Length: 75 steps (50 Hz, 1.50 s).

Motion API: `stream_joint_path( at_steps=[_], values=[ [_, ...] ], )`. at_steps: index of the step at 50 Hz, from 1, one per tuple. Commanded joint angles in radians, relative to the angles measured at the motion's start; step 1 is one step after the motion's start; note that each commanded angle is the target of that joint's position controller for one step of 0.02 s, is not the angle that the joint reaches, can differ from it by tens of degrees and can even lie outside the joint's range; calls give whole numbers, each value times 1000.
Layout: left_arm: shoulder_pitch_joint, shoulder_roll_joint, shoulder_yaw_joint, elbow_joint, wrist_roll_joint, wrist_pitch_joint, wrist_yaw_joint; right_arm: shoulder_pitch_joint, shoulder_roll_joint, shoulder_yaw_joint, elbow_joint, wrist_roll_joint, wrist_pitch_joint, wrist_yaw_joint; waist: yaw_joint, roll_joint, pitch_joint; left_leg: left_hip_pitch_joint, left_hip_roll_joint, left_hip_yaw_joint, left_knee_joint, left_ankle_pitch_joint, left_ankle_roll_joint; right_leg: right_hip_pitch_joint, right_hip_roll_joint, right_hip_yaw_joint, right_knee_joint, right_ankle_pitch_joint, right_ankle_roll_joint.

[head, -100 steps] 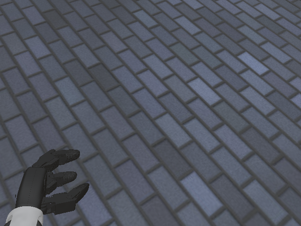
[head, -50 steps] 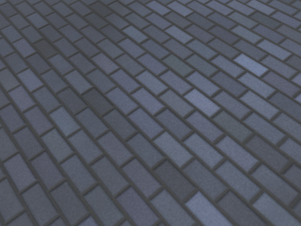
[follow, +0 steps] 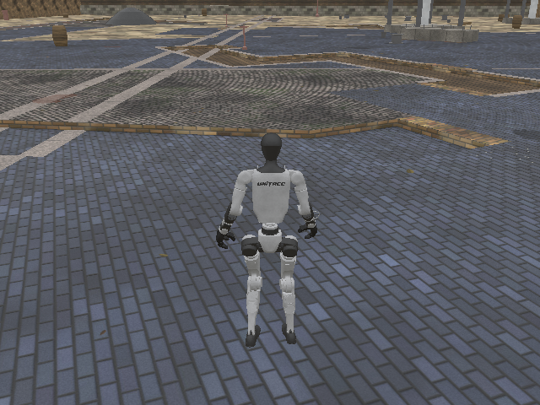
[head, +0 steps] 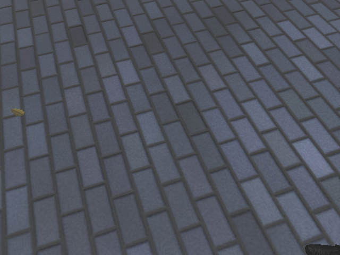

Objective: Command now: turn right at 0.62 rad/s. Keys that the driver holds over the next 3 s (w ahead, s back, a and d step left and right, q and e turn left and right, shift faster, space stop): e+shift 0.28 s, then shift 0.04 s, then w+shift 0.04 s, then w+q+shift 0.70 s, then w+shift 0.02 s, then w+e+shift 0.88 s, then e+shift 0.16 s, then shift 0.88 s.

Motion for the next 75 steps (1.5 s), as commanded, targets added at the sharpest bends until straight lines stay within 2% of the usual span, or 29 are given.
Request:
stream_joint_path(
  at_steps=[1,6,7,8,9,10,12,15,20,27,28,30,31,32,33,34,36,43,47,51,53,54,55,56,59,62,65,71,75],
  values=[
    [-63,195,69,-86,-20,21,31,-24,-63,-34,-78,14,-23,6,-31,-132,-144,-131,28,-12,-74,43,-23,234,-200,333,-136,304,-181],
    [-115,193,78,-123,-29,63,31,107,-74,-50,-15,25,-39,30,-76,-193,-188,169,2,31,-490,304,-6,90,-128,357,-112,155,-131],
    [-103,169,70,-125,-32,61,31,142,-109,-65,2,23,-37,25,-82,-166,-189,291,63,6,-574,377,18,-10,-85,330,-73,10,-88],
    [-24,102,52,-111,-16,60,25,143,-183,-80,-14,5,-28,14,-40,39,-204,406,299,-226,-626,323,107,-162,26,196,151,-296,-26],
    [-17,126,63,-137,-10,44,25,79,-237,-84,-35,-54,-27,22,-14,252,-126,270,490,-484,-675,348,241,-326,88,83,372,-410,13],
    [-6,203,82,-126,-1,34,23,20,-193,-73,-62,-61,-39,19,9,196,-86,211,520,-455,-682,363,283,-324,-13,54,542,-361,36],
    [29,213,91,-71,-5,50,24,-61,-113,-47,-80,-28,-44,-1,21,82,-44,185,374,-208,-645,369,214,-322,-39,13,652,-212,63],
    [-3,156,68,-94,-5,56,15,2,-109,-37,-60,-18,-40,-23,-27,92,-40,224,327,-44,-619,596,229,-361,-72,-63,739,-117,105],
    [-93,97,25,-143,-5,25,3,219,-159,-49,11,7,-52,2,-122,108,-72,413,395,-209,-748,13,279,-453,-79,-41,535,-109,87],
    [-187,76,4,-143,-14,-81,-32,251,-207,-56,51,39,-82,27,-102,137,19,242,347,-169,-761,118,280,-152,-52,-155,74,-130,33],
    [-162,73,-3,-120,92,-28,-50,283,-204,-60,98,-41,-69,57,-107,142,-11,236,289,-114,-718,106,257,-78,0,-235,24,-179,19],
    [-58,53,-4,-96,74,-23,-42,263,-167,-57,111,-17,-55,68,-33,138,-18,37,250,-103,-620,118,232,225,8,-235,-119,-10,-8],
    [81,94,11,-59,72,-35,-26,222,-136,-50,100,-9,-59,65,43,84,-66,-152,207,-81,-499,124,201,486,-49,-178,-104,-24,-25],
    [281,184,32,-37,88,-48,-9,138,-53,-25,50,2,-68,65,167,-112,-180,-328,105,19,-156,44,160,701,-311,104,-206,-325,-54],
    [297,312,57,-29,102,-46,6,81,-11,-10,-15,14,-75,56,160,-253,-146,-558,45,68,89,28,147,661,-507,420,-339,-572,-114],
    [230,251,45,-38,96,-48,12,73,-67,-19,-15,-4,-63,53,119,-154,-89,-582,122,-11,225,111,155,547,-516,437,-326,-598,-148],
    [88,106,-2,-52,73,-56,0,134,-100,-33,40,-6,-48,77,16,-131,-21,-522,175,10,253,245,123,420,-382,164,-328,-384,-93],
    [164,59,-13,41,57,-98,-9,7,-70,-18,19,-22,-12,126,-21,-109,104,-580,214,73,308,461,90,314,-303,-225,-423,25,-77],
    [202,77,-11,97,60,-106,3,-136,-55,9,-32,-25,-15,147,-11,-68,155,-473,205,218,50,508,151,320,-272,-392,-455,293,-56],
    [216,192,8,115,63,-79,22,-43,-78,12,-19,-9,-13,125,-109,-126,9,-155,57,341,-98,384,246,454,-307,-462,-158,1289,-37],
    [150,252,27,85,70,-46,21,316,-176,-34,78,-6,-20,98,-281,-143,-186,252,-6,277,-137,250,296,351,-342,-421,308,1324,-68],
    [157,216,19,87,72,-49,12,429,-227,-65,136,-19,-21,75,-306,-53,-231,524,16,158,-245,227,317,130,-269,-414,636,842,-53],
    [213,43,-26,16,53,-63,-14,283,-318,-80,113,-39,-10,60,-124,266,-204,734,305,-359,-389,43,398,-344,-76,-376,1023,-235,0],
    [155,101,-26,-38,40,-87,-10,318,-328,-85,75,-31,-7,59,-172,143,-382,784,407,-670,-571,-38,449,-421,-50,-138,1124,-185,-20],
    [97,97,-37,6,33,-86,-9,250,-195,-48,128,-42,-54,34,-78,-108,-64,351,369,-372,-658,167,328,-372,-179,-111,955,-58,-55],
    [166,61,-42,66,41,-21,-40,223,-115,-13,156,-27,-113,38,0,-56,29,130,298,-139,-740,300,234,-263,-206,-54,820,-29,-52],
    [24,47,-41,43,20,-7,-54,268,-111,-9,191,-15,-143,57,-38,1,117,137,212,92,-804,634,107,-353,-160,-94,633,126,-63],
    [-134,20,-62,13,22,-40,-74,322,-93,22,230,-3,-165,33,-66,29,75,320,190,310,-809,1354,18,-253,-38,-337,236,394,-120],
    [150,129,-27,98,44,-16,-75,256,-203,-2,207,-14,-139,-38,117,126,-87,431,289,317,-361,1960,-30,75,91,-376,173,255,-174]
  ],
)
